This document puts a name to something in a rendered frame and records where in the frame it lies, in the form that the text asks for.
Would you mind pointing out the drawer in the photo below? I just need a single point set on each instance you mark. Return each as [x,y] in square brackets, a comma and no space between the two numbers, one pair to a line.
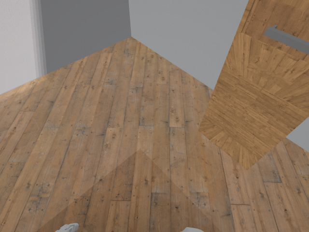
[289,19]

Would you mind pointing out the handle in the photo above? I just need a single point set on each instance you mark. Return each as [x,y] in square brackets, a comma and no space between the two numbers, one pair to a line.
[270,76]
[287,39]

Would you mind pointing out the cabinet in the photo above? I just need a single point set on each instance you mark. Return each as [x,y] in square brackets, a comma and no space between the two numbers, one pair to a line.
[248,115]

